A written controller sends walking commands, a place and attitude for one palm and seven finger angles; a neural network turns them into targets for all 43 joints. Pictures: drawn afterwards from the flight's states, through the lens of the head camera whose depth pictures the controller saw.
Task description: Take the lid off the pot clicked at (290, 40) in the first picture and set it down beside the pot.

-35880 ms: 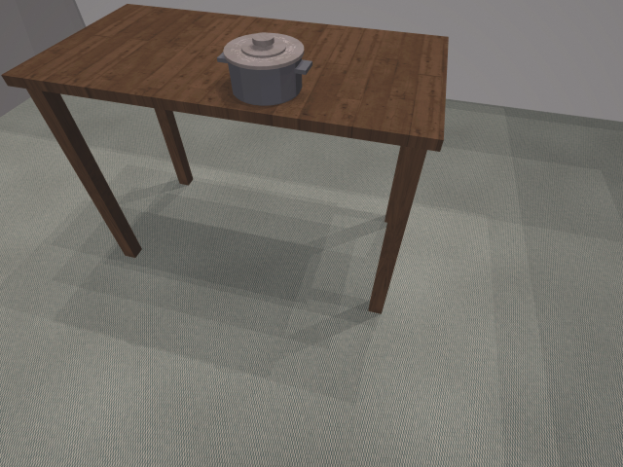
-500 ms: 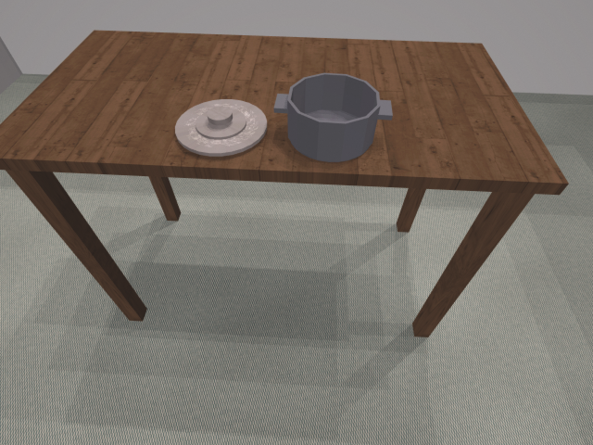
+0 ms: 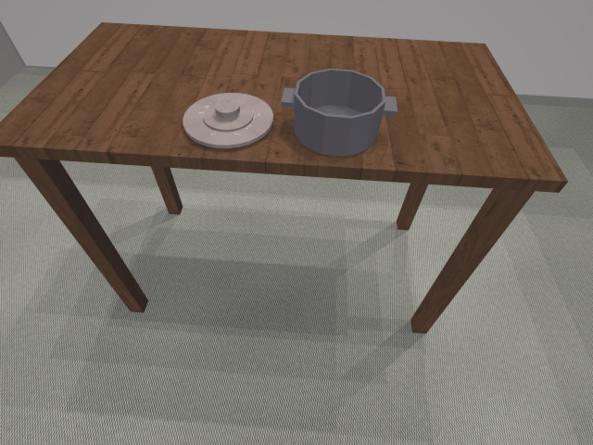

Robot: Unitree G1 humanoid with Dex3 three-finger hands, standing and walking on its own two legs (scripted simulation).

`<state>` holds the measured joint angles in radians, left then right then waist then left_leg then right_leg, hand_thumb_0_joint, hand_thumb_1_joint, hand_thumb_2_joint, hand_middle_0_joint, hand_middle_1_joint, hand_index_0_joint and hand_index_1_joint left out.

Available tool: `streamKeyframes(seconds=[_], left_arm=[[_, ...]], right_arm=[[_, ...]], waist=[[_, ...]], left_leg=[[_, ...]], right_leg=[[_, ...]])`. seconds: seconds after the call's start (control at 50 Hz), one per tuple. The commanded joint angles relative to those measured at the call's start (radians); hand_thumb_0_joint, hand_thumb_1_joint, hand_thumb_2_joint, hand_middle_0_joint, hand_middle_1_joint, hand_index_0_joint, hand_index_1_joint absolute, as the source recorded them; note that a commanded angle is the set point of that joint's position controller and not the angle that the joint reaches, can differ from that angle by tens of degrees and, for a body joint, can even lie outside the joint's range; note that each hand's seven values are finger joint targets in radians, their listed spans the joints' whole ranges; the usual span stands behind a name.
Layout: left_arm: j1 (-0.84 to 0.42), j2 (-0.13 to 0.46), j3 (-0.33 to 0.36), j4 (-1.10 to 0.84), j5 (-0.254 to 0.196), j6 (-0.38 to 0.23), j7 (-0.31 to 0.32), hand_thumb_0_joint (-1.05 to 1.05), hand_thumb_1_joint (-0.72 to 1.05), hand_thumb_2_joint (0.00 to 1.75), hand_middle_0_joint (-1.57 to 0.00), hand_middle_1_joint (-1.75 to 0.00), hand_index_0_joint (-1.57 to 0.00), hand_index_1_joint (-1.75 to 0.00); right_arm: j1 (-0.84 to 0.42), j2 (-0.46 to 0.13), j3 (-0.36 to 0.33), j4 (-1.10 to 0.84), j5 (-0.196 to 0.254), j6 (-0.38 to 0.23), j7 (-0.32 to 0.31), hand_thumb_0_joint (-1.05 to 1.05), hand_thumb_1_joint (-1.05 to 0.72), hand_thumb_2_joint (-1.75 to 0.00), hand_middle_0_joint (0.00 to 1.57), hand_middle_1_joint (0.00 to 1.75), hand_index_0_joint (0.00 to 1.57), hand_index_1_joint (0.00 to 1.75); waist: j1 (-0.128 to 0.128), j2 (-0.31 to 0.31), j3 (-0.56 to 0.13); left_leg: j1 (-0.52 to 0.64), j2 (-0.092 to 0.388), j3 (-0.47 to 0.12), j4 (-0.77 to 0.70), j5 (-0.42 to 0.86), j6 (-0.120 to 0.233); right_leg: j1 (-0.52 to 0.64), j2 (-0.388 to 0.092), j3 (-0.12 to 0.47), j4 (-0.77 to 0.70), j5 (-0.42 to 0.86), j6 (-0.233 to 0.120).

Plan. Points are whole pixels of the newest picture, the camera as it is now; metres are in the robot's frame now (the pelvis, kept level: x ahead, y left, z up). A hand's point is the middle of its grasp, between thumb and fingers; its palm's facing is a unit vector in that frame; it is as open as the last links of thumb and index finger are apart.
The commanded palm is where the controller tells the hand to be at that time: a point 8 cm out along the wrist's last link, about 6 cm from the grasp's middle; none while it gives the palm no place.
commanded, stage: let the arm hang, fingers relaxed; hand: left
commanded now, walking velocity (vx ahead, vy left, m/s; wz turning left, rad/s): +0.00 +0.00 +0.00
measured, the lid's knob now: (227, 108) +0.71 +0.18 +0.05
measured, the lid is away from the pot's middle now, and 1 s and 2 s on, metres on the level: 0.23 0.23 0.23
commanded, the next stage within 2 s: look to check the result in 0.42 s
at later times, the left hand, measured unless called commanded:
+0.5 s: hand out of the picture +0.00 +0.18 -0.18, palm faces +0.04 -0.98 -0.19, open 7.3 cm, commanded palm none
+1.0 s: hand out of the picture -0.02 +0.17 -0.18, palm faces +0.05 -0.98 -0.18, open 7.4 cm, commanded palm none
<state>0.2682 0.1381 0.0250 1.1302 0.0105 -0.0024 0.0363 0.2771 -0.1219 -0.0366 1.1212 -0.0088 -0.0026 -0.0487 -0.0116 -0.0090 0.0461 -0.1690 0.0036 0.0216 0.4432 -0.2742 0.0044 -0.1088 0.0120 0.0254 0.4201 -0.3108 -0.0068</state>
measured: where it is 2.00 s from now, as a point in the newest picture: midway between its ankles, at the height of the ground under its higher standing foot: outside the picture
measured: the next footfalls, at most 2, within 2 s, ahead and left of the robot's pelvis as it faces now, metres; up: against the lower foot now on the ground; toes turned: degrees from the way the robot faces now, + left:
none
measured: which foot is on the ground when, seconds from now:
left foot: down 0.00-1.00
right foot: down 0.00-1.00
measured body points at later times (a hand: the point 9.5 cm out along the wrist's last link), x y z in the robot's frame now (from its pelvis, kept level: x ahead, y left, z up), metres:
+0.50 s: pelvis -0.01 +0.00 +0.00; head +0.01 +0.00 +0.45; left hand +0.00 +0.23 -0.16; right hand -0.02 -0.22 -0.16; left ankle -0.02 +0.12 -0.74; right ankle -0.06 -0.12 -0.74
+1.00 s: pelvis -0.02 +0.00 +0.00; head +0.00 +0.00 +0.45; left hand -0.02 +0.22 -0.16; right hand -0.02 -0.22 -0.16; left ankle -0.02 +0.12 -0.74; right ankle -0.06 -0.12 -0.74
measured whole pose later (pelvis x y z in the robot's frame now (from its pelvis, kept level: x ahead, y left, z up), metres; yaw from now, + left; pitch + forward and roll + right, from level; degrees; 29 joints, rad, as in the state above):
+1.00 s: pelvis -0.02 +0.00 +0.00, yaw +1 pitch -1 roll +0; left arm 0.25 0.15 0.03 1.13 0.01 -0.01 0.03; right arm 0.26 -0.13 -0.04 1.13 -0.01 0.00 -0.04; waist -0.01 -0.01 0.05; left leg -0.19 0.00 0.01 0.43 -0.23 0.01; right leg -0.13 0.01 0.01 0.41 -0.27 0.00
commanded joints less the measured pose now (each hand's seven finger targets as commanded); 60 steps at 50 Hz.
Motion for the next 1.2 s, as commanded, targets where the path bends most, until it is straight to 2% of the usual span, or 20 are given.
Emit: streamKeyframes(seconds=[0.0,0.28,0.44,0.5,0.66,0.88,1.0,1.04,1.18], left_arm=[[0.060,0.091,0.019,-0.027,-0.002,-0.012,0.009,0.00,0.90,0.90,-0.20,-0.30,-0.20,-0.30],[0.042,0.102,0.021,-0.032,-0.002,-0.012,0.007,0.00,0.90,0.90,-0.20,-0.30,-0.20,-0.30],[0.041,0.106,0.021,-0.033,-0.001,-0.012,0.006,0.00,0.90,0.90,-0.20,-0.30,-0.20,-0.30],[0.044,0.110,0.021,-0.033,0.000,-0.014,0.007,0.00,0.90,0.90,-0.20,-0.30,-0.20,-0.30],[0.042,0.105,0.019,-0.028,-0.001,-0.012,0.004,0.00,0.90,0.90,-0.20,-0.30,-0.20,-0.30],[0.044,0.107,0.021,-0.026,0.000,-0.015,0.004,0.00,0.90,0.90,-0.20,-0.30,-0.20,-0.30],[0.047,0.104,0.021,-0.026,0.000,-0.015,0.006,0.00,0.90,0.90,-0.20,-0.30,-0.20,-0.30],[0.047,0.100,0.020,-0.025,0.000,-0.013,0.005,0.00,0.90,0.90,-0.20,-0.30,-0.20,-0.30],[0.047,0.101,0.019,-0.023,-0.001,-0.014,0.005,0.00,0.90,0.90,-0.20,-0.30,-0.20,-0.30]], right_arm=[[0.076,-0.091,-0.020,-0.026,0.000,-0.010,-0.007,0.00,-0.90,-0.90,0.20,0.30,0.20,0.30],[0.068,-0.101,-0.022,-0.024,-0.003,-0.012,-0.006,0.00,-0.90,-0.90,0.20,0.30,0.20,0.30],[0.057,-0.104,-0.021,-0.023,-0.004,-0.010,-0.004,0.00,-0.90,-0.90,0.20,0.30,0.20,0.30],[0.053,-0.108,-0.023,-0.025,-0.002,-0.012,-0.004,0.00,-0.90,-0.90,0.20,0.30,0.20,0.30],[0.046,-0.109,-0.022,-0.022,-0.005,-0.009,-0.003,0.00,-0.90,-0.90,0.20,0.30,0.20,0.30],[0.046,-0.113,-0.022,-0.021,-0.003,-0.013,-0.004,0.00,-0.90,-0.90,0.20,0.30,0.20,0.30],[0.045,-0.108,-0.022,-0.021,-0.002,-0.010,-0.003,0.00,-0.90,-0.90,0.20,0.30,0.20,0.30],[0.044,-0.106,-0.021,-0.019,-0.005,-0.010,-0.004,0.00,-0.90,-0.90,0.20,0.30,0.20,0.30],[0.044,-0.105,-0.021,-0.016,-0.004,-0.010,-0.004,0.00,-0.90,-0.90,0.20,0.30,0.20,0.30]], waist=[[-0.003,0.015,0.003],[-0.003,0.010,-0.009],[-0.002,0.021,0.009],[-0.001,0.005,-0.001],[-0.002,0.022,0.022],[-0.002,0.011,-0.005],[-0.001,0.008,0.009],[-0.002,0.028,0.010],[-0.001,0.016,0.015]], left_leg=[[0.036,0.099,-0.068,-0.044,0.287,0.035],[0.032,0.099,-0.081,-0.055,0.288,0.034],[0.017,0.098,-0.081,-0.063,0.241,0.031],[0.027,0.098,-0.080,-0.058,0.260,0.031],[0.006,0.100,-0.092,-0.077,0.198,0.031],[0.014,0.099,-0.090,-0.068,0.235,0.031],[0.007,0.098,-0.091,-0.066,0.222,0.030],[0.006,0.099,-0.093,-0.070,0.211,0.030],[-0.001,0.098,-0.093,-0.070,0.213,0.029]], right_leg=[[-0.066,-0.090,0.048,-0.053,0.298,-0.025],[-0.056,-0.092,0.045,-0.055,0.287,-0.023],[-0.068,-0.094,0.050,-0.071,0.248,-0.024],[-0.066,-0.096,0.049,-0.070,0.267,-0.024],[-0.085,-0.090,0.048,-0.082,0.195,-0.024],[-0.068,-0.094,0.048,-0.076,0.232,-0.024],[-0.078,-0.093,0.043,-0.081,0.216,-0.024],[-0.081,-0.091,0.046,-0.081,0.203,-0.024],[-0.078,-0.093,0.045,-0.083,0.210,-0.025]])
